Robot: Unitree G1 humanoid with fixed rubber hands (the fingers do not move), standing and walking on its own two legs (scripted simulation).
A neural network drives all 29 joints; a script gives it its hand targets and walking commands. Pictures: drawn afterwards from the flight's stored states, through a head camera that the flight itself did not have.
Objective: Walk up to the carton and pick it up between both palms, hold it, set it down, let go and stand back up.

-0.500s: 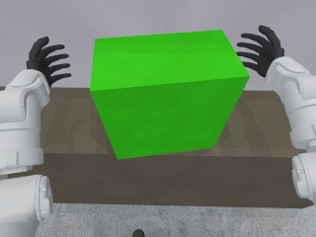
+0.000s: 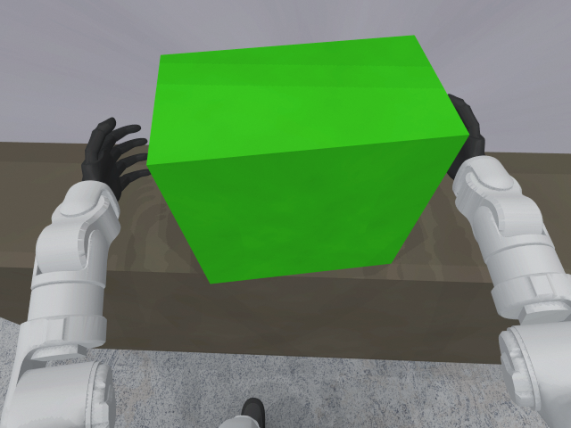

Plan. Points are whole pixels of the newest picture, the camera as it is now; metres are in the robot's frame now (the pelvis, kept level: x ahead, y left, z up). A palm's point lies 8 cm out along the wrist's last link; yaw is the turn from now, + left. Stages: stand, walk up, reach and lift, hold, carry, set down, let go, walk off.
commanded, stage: reach and lift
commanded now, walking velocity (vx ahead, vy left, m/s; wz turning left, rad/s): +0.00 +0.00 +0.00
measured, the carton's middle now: (296, 178) +0.42 +0.03 +0.08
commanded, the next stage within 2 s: none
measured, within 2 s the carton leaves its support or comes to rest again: neither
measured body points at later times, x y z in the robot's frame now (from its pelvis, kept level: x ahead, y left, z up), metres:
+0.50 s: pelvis +0.01 +0.00 +0.00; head +0.07 +0.00 +0.45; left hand +0.39 +0.26 +0.10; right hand +0.45 -0.16 +0.10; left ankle +0.06 +0.14 -0.74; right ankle -0.02 -0.10 -0.74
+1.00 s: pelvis +0.01 -0.01 +0.00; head +0.07 +0.00 +0.45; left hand +0.40 +0.24 +0.10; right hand +0.45 -0.15 +0.10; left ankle +0.06 +0.14 -0.74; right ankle -0.02 -0.10 -0.74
